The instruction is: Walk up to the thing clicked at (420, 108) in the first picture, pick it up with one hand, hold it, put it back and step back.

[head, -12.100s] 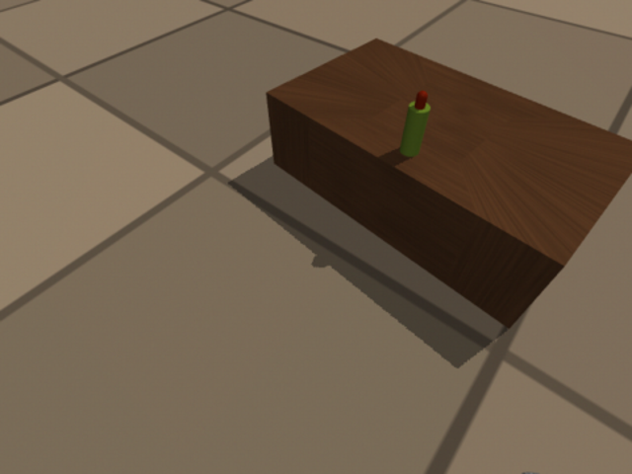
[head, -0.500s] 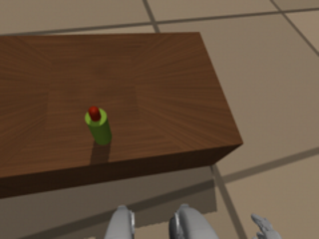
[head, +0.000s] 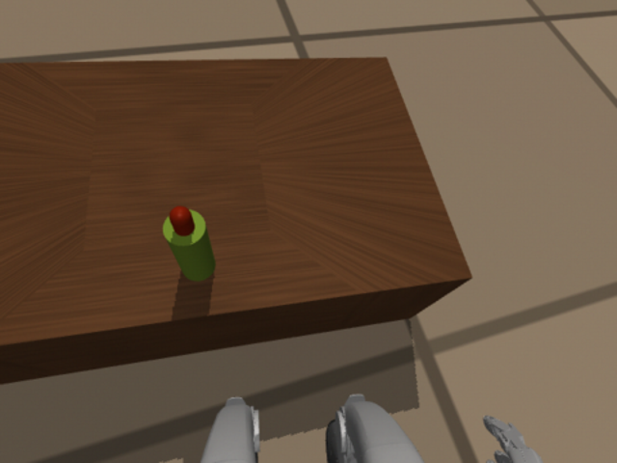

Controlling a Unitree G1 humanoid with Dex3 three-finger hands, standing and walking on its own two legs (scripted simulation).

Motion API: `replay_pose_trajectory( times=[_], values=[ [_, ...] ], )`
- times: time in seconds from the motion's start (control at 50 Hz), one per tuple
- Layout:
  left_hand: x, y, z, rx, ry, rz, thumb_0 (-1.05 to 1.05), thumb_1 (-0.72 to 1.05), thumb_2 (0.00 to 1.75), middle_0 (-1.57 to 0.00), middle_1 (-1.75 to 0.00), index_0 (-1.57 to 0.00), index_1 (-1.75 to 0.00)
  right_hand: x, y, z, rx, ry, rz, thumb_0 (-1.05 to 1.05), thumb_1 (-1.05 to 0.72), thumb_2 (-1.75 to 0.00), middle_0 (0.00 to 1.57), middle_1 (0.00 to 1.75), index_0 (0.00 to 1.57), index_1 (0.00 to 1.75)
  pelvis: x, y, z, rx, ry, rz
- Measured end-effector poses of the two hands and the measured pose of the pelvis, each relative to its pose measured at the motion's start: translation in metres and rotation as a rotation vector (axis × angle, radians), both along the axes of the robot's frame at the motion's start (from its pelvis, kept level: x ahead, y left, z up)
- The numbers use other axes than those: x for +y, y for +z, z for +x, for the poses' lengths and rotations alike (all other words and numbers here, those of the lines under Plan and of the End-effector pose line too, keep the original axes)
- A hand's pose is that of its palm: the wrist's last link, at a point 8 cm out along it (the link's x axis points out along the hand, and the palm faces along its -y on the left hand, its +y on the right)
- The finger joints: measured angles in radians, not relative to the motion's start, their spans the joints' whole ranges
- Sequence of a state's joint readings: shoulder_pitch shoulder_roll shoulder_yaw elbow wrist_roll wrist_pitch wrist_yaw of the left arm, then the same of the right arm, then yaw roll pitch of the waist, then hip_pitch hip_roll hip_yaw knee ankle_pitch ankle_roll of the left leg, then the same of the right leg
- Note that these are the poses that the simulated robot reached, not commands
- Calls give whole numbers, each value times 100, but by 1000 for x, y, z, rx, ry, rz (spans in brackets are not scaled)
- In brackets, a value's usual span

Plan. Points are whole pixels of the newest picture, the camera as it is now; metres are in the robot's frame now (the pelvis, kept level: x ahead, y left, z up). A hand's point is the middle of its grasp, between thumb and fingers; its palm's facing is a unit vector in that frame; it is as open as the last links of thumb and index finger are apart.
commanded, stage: go down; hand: left
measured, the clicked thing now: (190, 242) +0.47 +0.18 -0.20
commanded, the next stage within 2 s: none
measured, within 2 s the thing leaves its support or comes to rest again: neither
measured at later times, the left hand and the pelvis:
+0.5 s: hand out of the picture +0.39 +0.39 +0.07, palm faces +0.19 -0.98 -0.01, open 17.2 cm; pelvis +0.00 +0.00 +0.00, yaw +0 degrees
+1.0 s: hand out of the picture +0.39 +0.39 +0.07, palm faces +0.18 -0.98 +0.00, open 17.1 cm; pelvis -0.01 +0.00 +0.00, yaw +0 degrees
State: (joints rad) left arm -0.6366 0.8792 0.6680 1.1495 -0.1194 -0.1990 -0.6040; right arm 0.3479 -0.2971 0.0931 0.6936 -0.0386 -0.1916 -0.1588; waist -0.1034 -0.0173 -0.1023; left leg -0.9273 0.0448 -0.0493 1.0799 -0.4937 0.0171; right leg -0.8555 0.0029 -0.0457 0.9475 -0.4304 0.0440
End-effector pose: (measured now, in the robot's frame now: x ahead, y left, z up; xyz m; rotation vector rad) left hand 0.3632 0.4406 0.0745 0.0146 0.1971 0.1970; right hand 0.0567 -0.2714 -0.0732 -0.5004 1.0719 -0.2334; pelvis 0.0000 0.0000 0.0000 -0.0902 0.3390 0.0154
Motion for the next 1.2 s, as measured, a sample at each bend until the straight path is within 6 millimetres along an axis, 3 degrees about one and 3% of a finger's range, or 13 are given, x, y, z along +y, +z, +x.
replay_pose_trajectory(
  times=[0.4,0.66,1.2],
  values=[
    [-2,-1,3,-56,-14,-14,-2,-46,7,-7,-3,-3,-5,4,0,3,6,-5,-1,1,-88,-90,21,30,21,30,4,0,3,1,1,-4],
    [0,5,-10,-71,-12,-5,-1,-44,8,-6,-4,-3,-5,4,-4,-1,5,7,12,1,-88,-90,21,30,21,30,2,-1,-4,-8,3,-1],
    [-3,3,1,-137,-41,-19,-1,-41,7,-5,-3,-3,-4,5,-5,-6,9,-4,-9,1,-86,-89,21,30,21,30,4,-6,-7,7,4,-8]
  ],
)
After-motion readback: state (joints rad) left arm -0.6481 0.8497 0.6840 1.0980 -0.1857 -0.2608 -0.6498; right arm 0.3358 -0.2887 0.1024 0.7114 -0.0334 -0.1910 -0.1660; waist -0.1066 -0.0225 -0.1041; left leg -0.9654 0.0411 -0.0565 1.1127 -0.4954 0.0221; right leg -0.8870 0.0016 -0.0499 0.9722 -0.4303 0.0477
